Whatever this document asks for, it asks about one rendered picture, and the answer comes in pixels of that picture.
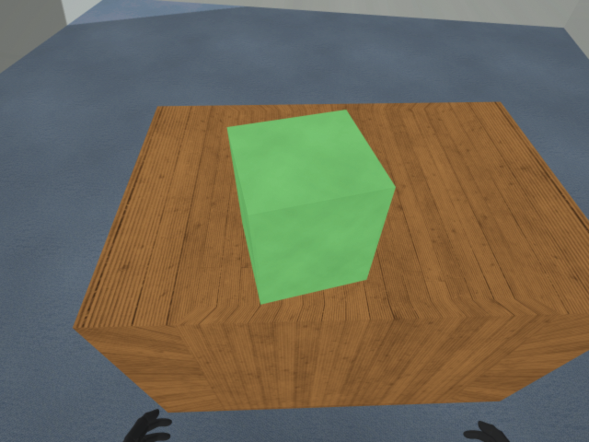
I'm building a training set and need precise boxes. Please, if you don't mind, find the left robot hand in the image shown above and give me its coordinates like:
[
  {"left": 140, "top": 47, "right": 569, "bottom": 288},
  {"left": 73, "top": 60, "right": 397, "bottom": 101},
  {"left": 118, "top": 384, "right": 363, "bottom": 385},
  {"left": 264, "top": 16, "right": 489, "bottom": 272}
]
[{"left": 123, "top": 409, "right": 172, "bottom": 442}]

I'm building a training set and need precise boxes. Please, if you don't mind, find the pedestal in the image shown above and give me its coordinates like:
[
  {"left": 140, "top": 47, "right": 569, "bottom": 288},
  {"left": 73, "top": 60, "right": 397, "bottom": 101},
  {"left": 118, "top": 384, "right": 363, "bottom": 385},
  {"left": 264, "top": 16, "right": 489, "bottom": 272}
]
[{"left": 73, "top": 102, "right": 589, "bottom": 413}]

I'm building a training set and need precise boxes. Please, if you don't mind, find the carton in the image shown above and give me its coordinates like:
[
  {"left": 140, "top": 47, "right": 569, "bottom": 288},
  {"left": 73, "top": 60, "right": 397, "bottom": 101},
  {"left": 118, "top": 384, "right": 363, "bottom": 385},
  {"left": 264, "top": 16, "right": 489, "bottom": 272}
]
[{"left": 227, "top": 110, "right": 396, "bottom": 304}]

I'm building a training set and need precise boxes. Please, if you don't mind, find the right robot hand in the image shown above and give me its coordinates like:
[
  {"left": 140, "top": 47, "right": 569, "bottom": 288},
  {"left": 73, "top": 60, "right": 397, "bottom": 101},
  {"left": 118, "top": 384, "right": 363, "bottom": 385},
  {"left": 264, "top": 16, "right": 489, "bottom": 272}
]
[{"left": 463, "top": 421, "right": 510, "bottom": 442}]

